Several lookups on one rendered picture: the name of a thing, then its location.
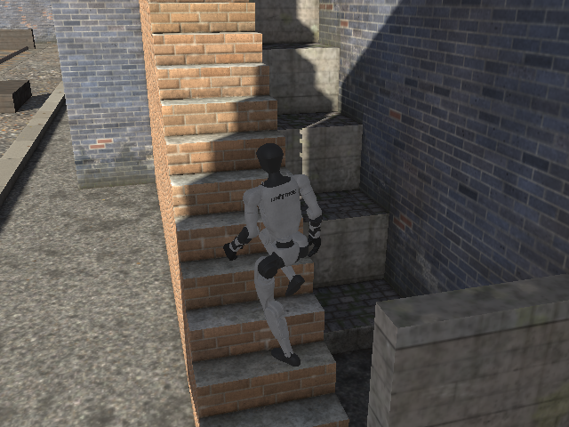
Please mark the right robot foot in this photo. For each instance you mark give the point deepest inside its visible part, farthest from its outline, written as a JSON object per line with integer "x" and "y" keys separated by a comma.
{"x": 294, "y": 285}

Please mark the robot right upper arm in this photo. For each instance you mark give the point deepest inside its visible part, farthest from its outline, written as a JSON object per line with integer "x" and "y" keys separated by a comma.
{"x": 308, "y": 195}

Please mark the robot left upper arm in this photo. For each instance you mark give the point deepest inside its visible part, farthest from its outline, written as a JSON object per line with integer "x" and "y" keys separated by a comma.
{"x": 252, "y": 198}

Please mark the robot left hand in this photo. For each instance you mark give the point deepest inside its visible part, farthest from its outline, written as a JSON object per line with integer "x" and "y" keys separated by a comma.
{"x": 229, "y": 253}

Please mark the robot right hand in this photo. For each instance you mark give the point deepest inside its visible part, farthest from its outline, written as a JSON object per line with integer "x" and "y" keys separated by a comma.
{"x": 317, "y": 244}

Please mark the robot left thigh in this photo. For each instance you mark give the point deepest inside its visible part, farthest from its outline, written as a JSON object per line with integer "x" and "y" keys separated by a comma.
{"x": 264, "y": 271}

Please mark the right robot forearm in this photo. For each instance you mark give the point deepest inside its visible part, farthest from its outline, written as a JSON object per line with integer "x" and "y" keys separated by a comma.
{"x": 314, "y": 226}

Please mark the left robot forearm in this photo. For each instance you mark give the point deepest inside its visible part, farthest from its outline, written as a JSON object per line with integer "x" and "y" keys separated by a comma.
{"x": 240, "y": 240}

